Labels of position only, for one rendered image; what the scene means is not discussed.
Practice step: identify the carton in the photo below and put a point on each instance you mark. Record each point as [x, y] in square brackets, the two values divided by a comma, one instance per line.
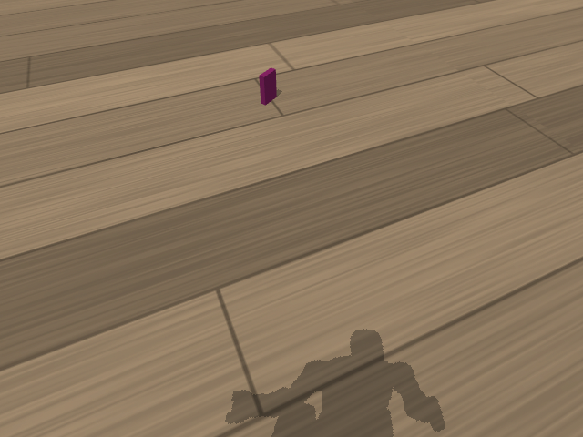
[268, 86]

